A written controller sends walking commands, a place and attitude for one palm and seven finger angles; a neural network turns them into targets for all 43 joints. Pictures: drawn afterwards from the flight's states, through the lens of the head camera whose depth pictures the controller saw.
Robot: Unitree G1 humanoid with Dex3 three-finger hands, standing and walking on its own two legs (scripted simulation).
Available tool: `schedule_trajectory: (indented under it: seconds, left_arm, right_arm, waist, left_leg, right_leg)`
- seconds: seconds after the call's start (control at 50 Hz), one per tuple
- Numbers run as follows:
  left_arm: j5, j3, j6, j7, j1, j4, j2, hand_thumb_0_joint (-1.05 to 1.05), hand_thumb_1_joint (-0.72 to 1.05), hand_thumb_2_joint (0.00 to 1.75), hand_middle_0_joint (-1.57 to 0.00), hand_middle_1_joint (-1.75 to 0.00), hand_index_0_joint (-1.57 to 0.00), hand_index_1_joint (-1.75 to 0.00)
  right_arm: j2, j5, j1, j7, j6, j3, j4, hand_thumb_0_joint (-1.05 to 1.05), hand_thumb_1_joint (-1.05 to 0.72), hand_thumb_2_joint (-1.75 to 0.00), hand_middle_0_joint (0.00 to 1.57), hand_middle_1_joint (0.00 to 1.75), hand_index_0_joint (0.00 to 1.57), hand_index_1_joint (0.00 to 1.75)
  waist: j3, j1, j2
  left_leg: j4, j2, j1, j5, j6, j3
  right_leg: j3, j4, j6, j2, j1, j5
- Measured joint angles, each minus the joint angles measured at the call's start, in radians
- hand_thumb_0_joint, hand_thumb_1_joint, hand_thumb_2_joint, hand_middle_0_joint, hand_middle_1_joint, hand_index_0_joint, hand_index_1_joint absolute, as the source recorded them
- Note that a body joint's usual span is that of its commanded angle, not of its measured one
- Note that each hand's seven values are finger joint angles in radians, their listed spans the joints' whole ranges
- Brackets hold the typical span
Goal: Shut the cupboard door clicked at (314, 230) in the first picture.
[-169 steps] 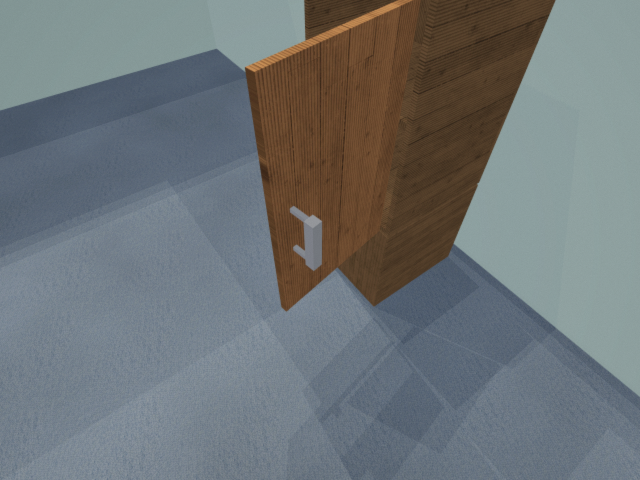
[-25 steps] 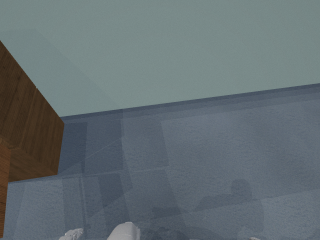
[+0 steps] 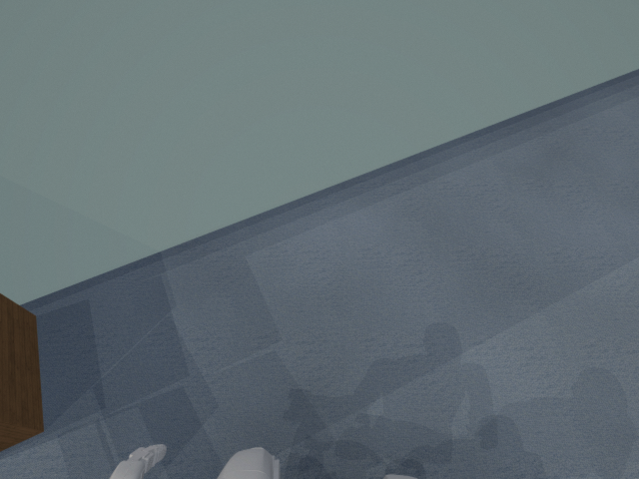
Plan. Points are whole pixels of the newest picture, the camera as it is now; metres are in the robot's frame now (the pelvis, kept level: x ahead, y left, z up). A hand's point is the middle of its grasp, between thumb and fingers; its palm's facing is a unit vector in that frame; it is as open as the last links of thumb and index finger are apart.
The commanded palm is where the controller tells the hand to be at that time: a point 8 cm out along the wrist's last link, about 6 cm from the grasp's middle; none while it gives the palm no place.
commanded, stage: walk around to get in front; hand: left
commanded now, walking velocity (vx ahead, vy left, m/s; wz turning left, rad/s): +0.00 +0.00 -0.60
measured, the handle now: out of the picture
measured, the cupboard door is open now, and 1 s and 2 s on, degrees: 100 100 100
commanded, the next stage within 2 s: walk to a spot facing it in 1.84 s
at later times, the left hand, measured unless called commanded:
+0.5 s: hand (239, 421) +0.20 +0.14 -0.15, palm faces -0.33 -0.91 -0.25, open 7.4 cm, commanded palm none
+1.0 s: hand (316, 353) +0.31 +0.03 -0.15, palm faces -0.60 -0.79 -0.16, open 7.4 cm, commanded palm none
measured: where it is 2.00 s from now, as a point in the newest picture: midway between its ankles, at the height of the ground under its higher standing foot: (479, 405)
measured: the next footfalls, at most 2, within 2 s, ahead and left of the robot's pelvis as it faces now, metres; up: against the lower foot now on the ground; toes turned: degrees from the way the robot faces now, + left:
left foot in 0.18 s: +0.07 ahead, +0.12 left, +0.00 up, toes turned -3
right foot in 0.50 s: +0.00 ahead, -0.16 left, +0.00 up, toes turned -23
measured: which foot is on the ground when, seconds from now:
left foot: up 0.00-0.16, down 0.18-0.48, up 0.50-0.78, down 0.80-1.00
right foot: down 0.00-0.18, up 0.20-0.48, down 0.50-0.78, up 0.80-1.00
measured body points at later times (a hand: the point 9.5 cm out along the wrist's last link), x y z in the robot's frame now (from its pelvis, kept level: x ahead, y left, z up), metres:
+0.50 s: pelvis +0.02 -0.03 +0.00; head +0.07 -0.05 +0.45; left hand +0.22 +0.19 -0.13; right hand -0.03 -0.29 -0.14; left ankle +0.03 +0.12 -0.72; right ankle -0.04 -0.14 -0.73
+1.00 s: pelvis +0.12 -0.08 +0.02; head +0.18 -0.10 +0.46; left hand +0.34 +0.07 -0.14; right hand -0.01 -0.29 -0.12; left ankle +0.14 +0.05 -0.73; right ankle +0.05 -0.20 -0.65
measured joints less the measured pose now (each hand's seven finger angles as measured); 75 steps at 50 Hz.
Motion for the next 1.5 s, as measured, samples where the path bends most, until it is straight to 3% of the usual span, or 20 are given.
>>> schedule_trajectory:
  seconds: [0.06, 0.14, 0.18, 0.24, 0.32, 0.44, 0.5, 0.56, 0.62, 0.76, 0.8, 0.86, 0.94, 1.02, 1.12, 1.18, 1.24, 1.28, 1.38, 1.5]
  left_arm:
    - [0.002, -0.001, 0.006, 0.009, 0.012, 0.003, -0.003, 0.01, 0.90, 0.90, -0.20, -0.30, -0.20, -0.30]
    - [0.003, -0.004, 0.018, 0.007, 0.026, 0.011, -0.002, 0.01, 0.90, 0.90, -0.20, -0.30, -0.20, -0.30]
    - [-0.003, -0.004, 0.028, 0.004, 0.035, 0.011, -0.002, 0.01, 0.90, 0.90, -0.20, -0.30, -0.20, -0.30]
    - [-0.002, 0.003, 0.041, -0.008, 0.015, 0.016, 0.015, 0.01, 0.90, 0.90, -0.20, -0.30, -0.20, -0.30]
    - [-0.002, 0.012, 0.039, -0.025, -0.010, 0.010, 0.021, 0.01, 0.90, 0.90, -0.20, -0.30, -0.20, -0.30]
    - [-0.003, 0.006, 0.033, -0.034, -0.030, -0.004, 0.015, 0.01, 0.91, 0.90, -0.20, -0.30, -0.19, -0.30]
    - [0.000, 0.000, 0.011, -0.033, -0.023, -0.020, 0.029, 0.01, 0.90, 0.90, -0.20, -0.30, -0.19, -0.30]
    - [-0.003, -0.003, -0.008, -0.014, -0.025, -0.008, 0.008, 0.01, 0.90, 0.90, -0.20, -0.30, -0.20, -0.30]
    - [-0.002, -0.004, -0.017, -0.002, 0.005, 0.002, -0.008, 0.01, 0.90, 0.90, -0.20, -0.30, -0.20, -0.30]
    - [0.004, -0.005, -0.022, -0.015, 0.100, 0.057, -0.012, 0.01, 0.90, 0.90, -0.20, -0.30, -0.20, -0.30]
    - [0.000, -0.001, -0.013, -0.020, 0.130, 0.067, -0.013, 0.01, 0.90, 0.90, -0.20, -0.30, -0.20, -0.30]
    - [0.004, 0.007, 0.006, -0.030, 0.123, 0.087, 0.000, 0.01, 0.90, 0.90, -0.20, -0.30, -0.20, -0.30]
    - [0.012, 0.018, 0.003, -0.051, 0.068, 0.080, 0.012, 0.01, 0.91, 0.90, -0.20, -0.30, -0.19, -0.30]
    - [0.010, 0.010, 0.000, -0.061, 0.001, 0.050, 0.004, 0.01, 0.91, 0.90, -0.20, -0.30, -0.19, -0.30]
    - [0.010, 0.001, -0.005, -0.064, -0.093, 0.024, 0.006, 0.01, 0.91, 0.90, -0.20, -0.30, -0.19, -0.30]
    - [0.010, -0.002, -0.048, -0.058, -0.123, -0.005, 0.023, 0.01, 0.91, 0.90, -0.20, -0.30, -0.19, -0.30]
    - [-0.008, -0.003, -0.077, -0.028, -0.117, -0.007, -0.001, 0.01, 0.91, 0.90, -0.20, -0.30, -0.19, -0.30]
    - [-0.007, -0.009, -0.074, -0.013, -0.085, 0.006, -0.016, 0.00, 0.91, 0.90, -0.20, -0.30, -0.19, -0.30]
    - [0.000, -0.015, -0.070, -0.007, 0.008, 0.074, -0.045, 0.00, 0.91, 0.90, -0.20, -0.30, -0.20, -0.30]
    - [-0.003, -0.004, -0.076, -0.011, 0.103, 0.128, -0.030, 0.00, 0.93, 0.90, -0.21, -0.30, -0.20, -0.30]
  right_arm:
    - [0.007, 0.003, -0.020, 0.002, -0.004, 0.000, -0.008, 0.01, -0.91, -0.90, 0.20, 0.30, 0.20, 0.30]
    - [0.026, 0.006, -0.030, 0.006, -0.021, 0.006, -0.033, 0.01, -0.91, -0.90, 0.20, 0.30, 0.20, 0.30]
    - [0.028, 0.002, -0.017, 0.007, -0.041, 0.014, -0.048, 0.00, -0.91, -0.90, 0.20, 0.30, 0.20, 0.30]
    - [0.051, -0.015, -0.003, 0.004, -0.059, 0.031, -0.048, 0.00, -0.91, -0.90, 0.20, 0.30, 0.20, 0.30]
    - [0.069, -0.023, 0.033, 0.003, -0.060, 0.043, -0.035, 0.00, -0.91, -0.89, 0.20, 0.30, 0.20, 0.30]
    - [0.059, -0.022, 0.061, 0.013, -0.052, 0.032, -0.014, 0.00, -0.91, -0.89, 0.20, 0.30, 0.20, 0.30]
    - [0.047, -0.013, 0.083, 0.019, -0.041, 0.021, -0.014, 0.00, -0.90, -0.89, 0.20, 0.30, 0.20, 0.30]
    - [0.014, -0.005, 0.054, 0.012, -0.007, 0.008, 0.006, 0.00, -0.91, -0.89, 0.20, 0.30, 0.20, 0.30]
    - [0.006, -0.007, 0.024, 0.017, -0.003, 0.003, 0.011, 0.01, -0.91, -0.89, 0.20, 0.30, 0.20, 0.30]
    - [0.032, -0.007, -0.023, 0.039, -0.054, 0.007, -0.036, 0.01, -0.91, -0.90, 0.20, 0.30, 0.20, 0.30]
    - [0.032, -0.011, -0.017, 0.036, -0.084, 0.017, -0.055, 0.01, -0.91, -0.90, 0.20, 0.30, 0.20, 0.30]
    - [0.053, -0.026, 0.004, 0.026, -0.117, 0.033, -0.060, 0.00, -0.91, -0.90, 0.20, 0.30, 0.20, 0.30]
    - [0.081, -0.027, 0.078, 0.019, -0.127, 0.047, -0.026, 0.00, -0.91, -0.89, 0.20, 0.30, 0.20, 0.30]
    - [0.086, -0.028, 0.145, 0.019, -0.123, 0.047, 0.030, 0.00, -0.91, -0.89, 0.20, 0.30, 0.20, 0.30]
    - [0.075, -0.030, 0.223, 0.022, -0.107, 0.036, 0.084, 0.00, -0.91, -0.89, 0.20, 0.30, 0.20, 0.30]
    - [0.076, -0.014, 0.278, 0.030, -0.086, 0.036, 0.116, 0.00, -0.91, -0.90, 0.20, 0.30, 0.20, 0.30]
    - [0.054, -0.004, 0.212, 0.029, -0.052, 0.023, 0.143, 0.01, -0.91, -0.90, 0.20, 0.30, 0.20, 0.30]
    - [0.049, -0.009, 0.155, 0.027, -0.050, 0.016, 0.131, 0.01, -0.91, -0.90, 0.20, 0.30, 0.20, 0.30]
    - [0.071, -0.017, 0.049, 0.038, -0.077, 0.015, 0.054, 0.01, -0.91, -0.90, 0.20, 0.30, 0.19, 0.30]
    - [0.092, -0.018, -0.022, 0.052, -0.107, 0.020, 0.019, 0.00, -0.91, -0.90, 0.20, 0.30, 0.19, 0.30]
  waist:
    - [0.000, 0.003, -0.030]
    - [-0.016, 0.006, -0.062]
    - [-0.037, 0.002, -0.057]
    - [-0.032, 0.005, -0.077]
    - [-0.023, 0.010, -0.066]
    - [-0.018, -0.003, -0.021]
    - [-0.033, -0.010, -0.030]
    - [-0.016, -0.012, 0.001]
    - [-0.015, -0.006, -0.011]
    - [-0.044, 0.023, -0.068]
    - [-0.064, 0.023, -0.063]
    - [-0.064, 0.018, -0.075]
    - [-0.056, 0.017, -0.078]
    - [-0.041, 0.006, -0.051]
    - [-0.017, -0.042, -0.031]
    - [-0.020, -0.051, -0.053]
    - [0.014, -0.058, -0.021]
    - [0.012, -0.062, -0.017]
    - [-0.032, -0.046, -0.046]
    - [-0.064, 0.005, -0.055]
  left_leg:
    - [-0.029, -0.039, -0.013, 0.041, -0.006, 0.002]
    - [-0.249, -0.078, 0.047, 0.127, 0.000, 0.008]
    - [-0.403, -0.074, 0.099, 0.200, 0.033, 0.004]
    - [-0.387, -0.054, 0.098, 0.209, 0.081, 0.034]
    - [-0.458, -0.012, 0.150, 0.235, 0.068, 0.060]
    - [-0.467, 0.055, 0.188, 0.221, 0.031, 0.122]
    - [-0.353, 0.067, 0.156, 0.155, 0.006, 0.153]
    - [-0.083, 0.038, 0.056, -0.018, 0.002, 0.047]
    - [0.023, -0.007, -0.008, 0.009, -0.006, 0.015]
    - [-0.305, -0.072, 0.054, 0.139, -0.002, 0.033]
    - [-0.436, -0.068, 0.106, 0.204, 0.029, 0.041]
    - [-0.392, -0.044, 0.122, 0.205, 0.078, 0.080]
    - [-0.505, -0.016, 0.227, 0.206, 0.056, 0.121]
    - [-0.595, 0.020, 0.324, 0.207, 0.036, 0.174]
    - [-0.579, 0.057, 0.408, 0.132, -0.014, 0.234]
    - [-0.301, 0.083, 0.342, 0.027, -0.016, 0.213]
    - [0.137, 0.060, 0.140, 0.017, 0.006, 0.049]
    - [0.191, 0.049, 0.037, 0.074, 0.007, 0.021]
    - [-0.072, 0.026, -0.069, 0.186, 0.005, 0.026]
    - [-0.405, -0.024, 0.009, 0.304, 0.017, 0.048]
  right_leg:
    - [0.042, -0.043, 0.000, 0.007, 0.012, 0.033]
    - [0.095, -0.056, 0.009, 0.026, 0.002, 0.046]
    - [0.109, -0.020, 0.015, 0.050, -0.027, 0.027]
    - [0.078, 0.258, 0.027, 0.054, -0.127, -0.156]
    - [-0.001, 0.443, 0.052, 0.016, -0.180, -0.166]
    - [-0.063, 0.186, 0.041, -0.018, -0.078, -0.125]
    - [-0.054, -0.047, 0.016, -0.034, 0.021, 0.055]
    - [-0.034, 0.004, 0.006, -0.011, 0.007, -0.013]
    - [0.001, -0.042, -0.002, -0.002, 0.034, -0.004]
    - [0.104, -0.103, 0.002, 0.010, 0.086, 0.001]
    - [0.121, -0.030, -0.003, 0.029, 0.061, -0.061]
    - [0.069, 0.309, -0.006, 0.022, -0.069, -0.162]
    - [-0.017, 0.525, 0.015, -0.035, -0.216, -0.043]
    - [-0.071, 0.376, 0.018, -0.070, -0.270, 0.033]
    - [-0.119, 0.119, -0.010, -0.059, -0.222, 0.063]
    - [-0.114, 0.005, -0.070, -0.047, -0.130, 0.108]
    - [-0.115, 0.077, -0.060, -0.015, -0.110, 0.049]
    - [-0.104, 0.019, -0.049, 0.005, -0.061, 0.044]
    - [-0.052, -0.135, -0.049, 0.028, 0.049, 0.072]
    - [-0.020, -0.160, -0.027, 0.041, 0.170, -0.007]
